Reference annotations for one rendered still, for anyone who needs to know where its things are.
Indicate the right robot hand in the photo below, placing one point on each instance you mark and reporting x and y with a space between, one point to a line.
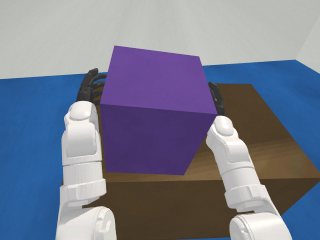
217 99

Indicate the robot left upper arm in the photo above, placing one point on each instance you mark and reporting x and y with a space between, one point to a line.
93 223

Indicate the robot right upper arm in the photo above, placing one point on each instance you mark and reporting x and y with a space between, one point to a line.
264 225

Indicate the robot left forearm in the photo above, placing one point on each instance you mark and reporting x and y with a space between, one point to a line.
83 181

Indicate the left robot hand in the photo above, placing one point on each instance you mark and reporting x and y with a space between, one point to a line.
87 87

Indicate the robot right forearm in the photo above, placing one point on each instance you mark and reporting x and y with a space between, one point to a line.
244 192

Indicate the pedestal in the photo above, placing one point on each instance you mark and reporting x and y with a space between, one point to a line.
193 205

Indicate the carton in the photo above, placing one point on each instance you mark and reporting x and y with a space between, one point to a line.
156 109

